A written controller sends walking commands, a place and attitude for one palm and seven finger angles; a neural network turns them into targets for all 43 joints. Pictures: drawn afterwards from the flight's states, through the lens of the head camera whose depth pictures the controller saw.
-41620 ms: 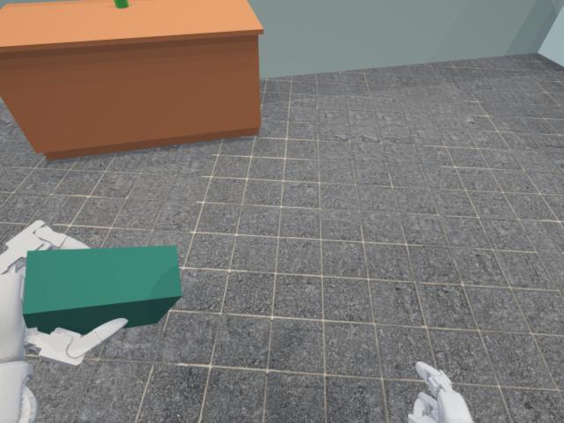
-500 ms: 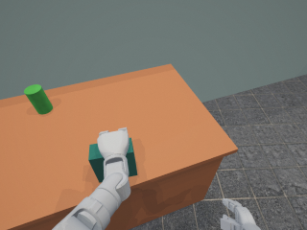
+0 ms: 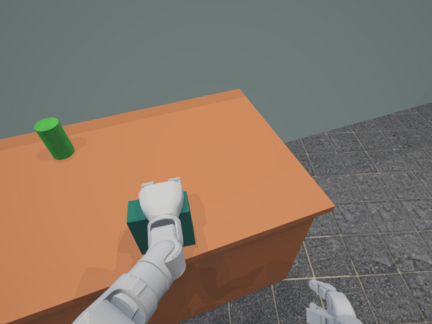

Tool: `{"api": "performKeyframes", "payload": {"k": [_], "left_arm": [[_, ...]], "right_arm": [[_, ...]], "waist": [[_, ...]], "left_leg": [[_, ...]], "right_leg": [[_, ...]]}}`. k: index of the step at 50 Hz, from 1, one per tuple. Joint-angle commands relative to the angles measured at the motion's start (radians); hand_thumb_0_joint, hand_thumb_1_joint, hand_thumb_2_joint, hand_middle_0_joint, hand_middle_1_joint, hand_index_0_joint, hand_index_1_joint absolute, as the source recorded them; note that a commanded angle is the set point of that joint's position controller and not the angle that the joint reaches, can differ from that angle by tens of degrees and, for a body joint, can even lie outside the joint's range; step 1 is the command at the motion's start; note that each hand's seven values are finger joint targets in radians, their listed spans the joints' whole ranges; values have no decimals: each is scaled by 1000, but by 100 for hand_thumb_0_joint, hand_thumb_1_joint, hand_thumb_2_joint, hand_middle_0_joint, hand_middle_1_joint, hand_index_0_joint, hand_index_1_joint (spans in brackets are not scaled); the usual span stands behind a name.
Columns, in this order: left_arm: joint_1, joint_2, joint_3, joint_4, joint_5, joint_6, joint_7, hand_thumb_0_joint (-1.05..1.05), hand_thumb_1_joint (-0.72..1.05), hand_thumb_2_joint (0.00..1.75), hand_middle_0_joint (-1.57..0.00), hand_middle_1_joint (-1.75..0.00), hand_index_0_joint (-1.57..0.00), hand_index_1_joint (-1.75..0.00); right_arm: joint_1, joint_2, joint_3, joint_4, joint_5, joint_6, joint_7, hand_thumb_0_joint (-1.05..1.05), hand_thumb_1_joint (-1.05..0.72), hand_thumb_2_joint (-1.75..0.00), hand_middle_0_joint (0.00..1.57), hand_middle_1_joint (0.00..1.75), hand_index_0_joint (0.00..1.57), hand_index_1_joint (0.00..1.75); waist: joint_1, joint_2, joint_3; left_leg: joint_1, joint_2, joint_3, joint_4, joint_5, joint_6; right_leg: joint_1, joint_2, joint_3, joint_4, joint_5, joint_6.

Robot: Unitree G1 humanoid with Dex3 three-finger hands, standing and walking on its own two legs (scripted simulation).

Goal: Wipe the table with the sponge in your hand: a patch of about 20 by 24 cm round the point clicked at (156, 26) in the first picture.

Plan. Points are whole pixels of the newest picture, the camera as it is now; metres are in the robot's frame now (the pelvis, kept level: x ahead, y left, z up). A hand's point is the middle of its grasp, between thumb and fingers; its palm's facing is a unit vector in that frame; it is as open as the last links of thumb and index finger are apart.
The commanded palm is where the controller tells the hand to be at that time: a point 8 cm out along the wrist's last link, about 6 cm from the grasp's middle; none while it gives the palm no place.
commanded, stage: slide back across to the middle lane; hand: left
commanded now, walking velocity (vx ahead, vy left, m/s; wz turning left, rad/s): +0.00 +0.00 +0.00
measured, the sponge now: (165, 229) +0.33 +0.16 -0.06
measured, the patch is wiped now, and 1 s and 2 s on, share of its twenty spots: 0.95 0.95 0.95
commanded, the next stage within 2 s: wipe forward along the middle lane in 0.60 s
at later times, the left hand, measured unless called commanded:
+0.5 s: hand (145, 221) +0.31 +0.19 +0.01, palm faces -0.03 -0.11 -0.99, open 10.0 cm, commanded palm +0.26 +0.20 +0.05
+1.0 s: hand (132, 225) +0.31 +0.21 +0.00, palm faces -0.10 -0.08 -0.99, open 10.0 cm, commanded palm +0.29 +0.22 +0.04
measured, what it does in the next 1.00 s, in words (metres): stands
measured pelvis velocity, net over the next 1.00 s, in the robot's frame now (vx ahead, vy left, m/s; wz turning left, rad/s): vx -0.01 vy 0.00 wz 0.00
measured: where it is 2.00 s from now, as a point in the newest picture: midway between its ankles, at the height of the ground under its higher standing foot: outside the picture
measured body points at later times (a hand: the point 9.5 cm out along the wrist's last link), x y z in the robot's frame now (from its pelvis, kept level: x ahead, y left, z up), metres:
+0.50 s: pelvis +0.01 +0.00 +0.01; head +0.00 -0.02 +0.46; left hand +0.31 +0.19 +0.06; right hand +0.24 -0.22 -0.07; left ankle -0.02 +0.12 -0.73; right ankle +0.03 -0.09 -0.73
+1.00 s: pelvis -0.01 +0.00 +0.01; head +0.00 -0.02 +0.45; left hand +0.31 +0.21 +0.05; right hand +0.20 -0.22 -0.10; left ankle -0.02 +0.12 -0.73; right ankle +0.03 -0.09 -0.73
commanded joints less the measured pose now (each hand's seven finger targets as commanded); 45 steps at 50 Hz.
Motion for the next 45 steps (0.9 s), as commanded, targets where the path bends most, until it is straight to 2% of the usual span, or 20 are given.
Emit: {"api": "performKeyframes", "payload": {"k": [1,3,4,8,9,13,14,17,19,22,25,28,29,30,33,38,39,43,44,45], "left_arm": [[-132,35,49,-107,-34,9,-24,0,10,130,-120,-160,-120,-160],[-106,61,66,-135,-30,15,-27,0,10,130,-120,-160,-120,-160],[-91,130,137,-152,-29,17,-27,0,10,130,-120,-160,-120,-160],[-54,123,97,-217,-13,37,-45,0,10,130,-120,-160,-120,-160],[-50,168,139,-246,-7,38,-52,0,10,130,-120,-160,-120,-160],[16,174,118,-289,9,41,-84,0,10,130,-120,-160,-120,-160],[37,218,165,-316,6,35,-90,0,10,130,-120,-160,-120,-160],[118,192,130,-346,7,16,-108,0,10,130,-120,-160,-120,-160],[136,255,196,-377,12,1,-111,0,10,130,-120,-160,-120,-160],[151,216,139,-399,23,-9,-120,0,10,130,-120,-160,-120,-160],[185,278,201,-420,22,-19,-122,0,10,130,-120,-160,-120,-160],[202,277,199,-434,26,-31,-124,0,10,130,-120,-160,-120,-160],[199,319,247,-447,24,-33,-124,0,10,130,-120,-160,-120,-160],[210,306,228,-453,26,-37,-125,0,10,130,-120,-160,-120,-160],[185,269,184,-444,44,-40,-133,0,10,130,-120,-160,-120,-160],[106,294,215,-399,37,-59,-141,0,10,130,-120,-160,-120,-160],[59,317,244,-414,36,-70,-140,0,10,130,-120,-160,-120,-160],[6,306,230,-345,65,-99,-124,0,10,130,-120,-160,-120,-160],[-27,335,264,-341,70,-108,-120,0,10,130,-120,-160,-120,-160],[-57,318,240,-317,79,-114,-117,0,10,130,-120,-160,-120,-160]], "right_arm": [[-193,-115,-32,-175,0,-40,-11,0,-90,-90,20,30,20,30],[-198,-116,-32,-181,1,-43,-15,0,-90,-90,20,30,20,30],[-203,-124,-33,-177,1,-42,-17,0,-90,-90,20,30,20,30],[-216,-119,-23,-191,5,-42,-22,0,-90,-90,20,30,20,30],[-222,-126,-26,-192,5,-42,-23,0,-90,-90,20,30,20,30],[-220,-128,-19,-202,6,-47,-25,0,-90,-90,20,30,20,30],[-231,-132,-22,-206,9,-49,-26,0,-90,-90,20,30,20,30],[-222,-127,-19,-216,11,-60,-23,0,-90,-90,20,30,20,30],[-222,-134,-21,-214,7,-66,-27,0,-90,-90,20,30,20,30],[-222,-129,-18,-218,11,-73,-26,0,-90,-90,20,30,20,30],[-219,-131,-17,-218,10,-81,-28,0,-90,-90,20,30,20,30],[-220,-132,-16,-218,9,-88,-33,0,-90,-90,20,30,20,30],[-223,-136,-19,-216,10,-89,-34,0,-90,-90,20,30,20,30],[-222,-131,-16,-219,9,-90,-36,0,-90,-90,20,30,20,30],[-220,-132,-18,-216,9,-98,-36,0,-90,-90,20,30,20,30],[-200,-142,-18,-199,6,-103,-54,0,-90,-90,20,30,20,30],[-198,-146,-20,-195,6,-106,-59,0,-90,-90,20,30,20,30],[-178,-142,-19,-182,0,-114,-71,0,-90,-90,20,30,20,30],[-175,-144,-21,-178,-1,-117,-75,0,-90,-90,20,30,20,30],[-162,-141,-19,-177,-4,-119,-78,0,-90,-90,20,30,20,30]], "waist": [[6,-132,-176],[12,-140,-175],[31,-142,-188],[24,-119,-158],[36,-108,-169],[31,-130,-159],[46,-103,-161],[41,-114,-154],[53,-108,-171],[33,-103,-125],[47,-91,-128],[44,-93,-119],[51,-81,-127],[49,-70,-121],[35,-69,-93],[14,-117,-67],[15,-97,-80],[6,-77,-82],[10,-61,-90],[-1,-63,-87]], "left_leg": [[24,-14,18,-95,181,13],[30,-16,19,-105,175,15],[33,-15,14,-112,185,13],[54,-20,20,-131,195,16],[63,-20,14,-134,210,16],[77,-25,19,-139,229,20],[81,-25,14,-143,234,18],[93,-29,20,-139,253,20],[98,-30,15,-137,272,18],[102,-30,16,-142,257,17],[108,-32,14,-143,259,18],[107,-33,14,-147,255,16],[111,-32,8,-150,257,16],[111,-33,13,-151,251,17],[115,-29,4,-154,239,18],[91,-26,-3,-152,179,24],[96,-24,-8,-155,172,24],[75,-25,-7,-148,150,19],[73,-24,-12,-149,142,19],[62,-25,-9,-146,123,20]], "right_leg": [[226,-13,1,-97,201,-33],[248,-15,10,-111,187,-30],[264,-12,23,-114,201,-36],[292,-19,32,-132,217,-32],[302,-16,42,-130,241,-39],[333,-21,47,-134,288,-34],[336,-18,58,-133,295,-41],[357,-22,55,-129,352,-37],[371,-18,75,-121,406,-42],[348,-21,71,-128,382,-36],[360,-19,77,-127,385,-39],[358,-20,83,-132,392,-37],[358,-16,92,-133,382,-42],[362,-20,88,-134,375,-38],[320,-15,77,-143,304,-40],[276,-11,69,-160,200,-34],[267,-7,75,-160,193,-39],[230,-12,53,-146,140,-38],[220,-7,61,-146,118,-42],[208,-10,49,-142,89,-38]]}}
